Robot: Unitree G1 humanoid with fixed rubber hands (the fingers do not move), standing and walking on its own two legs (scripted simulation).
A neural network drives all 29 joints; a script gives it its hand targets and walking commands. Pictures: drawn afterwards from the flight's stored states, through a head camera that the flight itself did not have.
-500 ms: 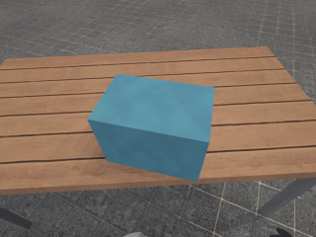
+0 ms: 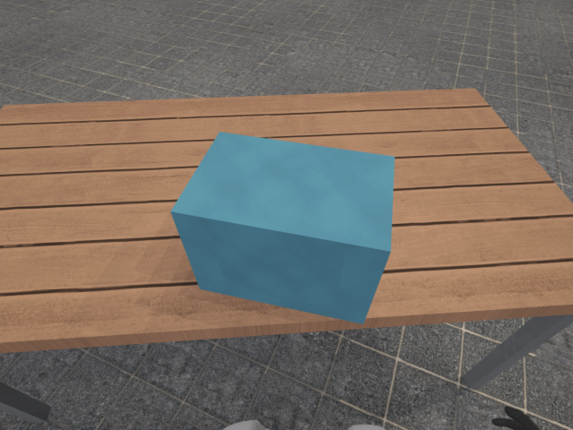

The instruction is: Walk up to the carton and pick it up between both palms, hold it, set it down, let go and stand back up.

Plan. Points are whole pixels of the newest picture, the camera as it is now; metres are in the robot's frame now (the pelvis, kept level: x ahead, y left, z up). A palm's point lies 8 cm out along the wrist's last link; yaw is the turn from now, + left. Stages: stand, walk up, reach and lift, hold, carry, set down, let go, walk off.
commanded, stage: walk up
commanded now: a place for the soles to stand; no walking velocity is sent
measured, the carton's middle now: (290, 227) +0.43 +0.02 +0.01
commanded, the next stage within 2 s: reach and lift in 1.44 s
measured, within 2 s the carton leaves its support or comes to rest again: neither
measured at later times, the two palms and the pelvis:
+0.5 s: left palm out of the picture +0.04 +0.31 -0.10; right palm out of the picture +0.03 -0.33 -0.11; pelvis -0.03 -0.01 +0.00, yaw -5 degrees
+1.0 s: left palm out of the picture +0.09 +0.30 -0.11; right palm out of the picture +0.03 -0.33 -0.10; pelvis -0.01 -0.01 +0.00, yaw -5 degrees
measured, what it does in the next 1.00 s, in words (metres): steps on the spot: right foot, then left foot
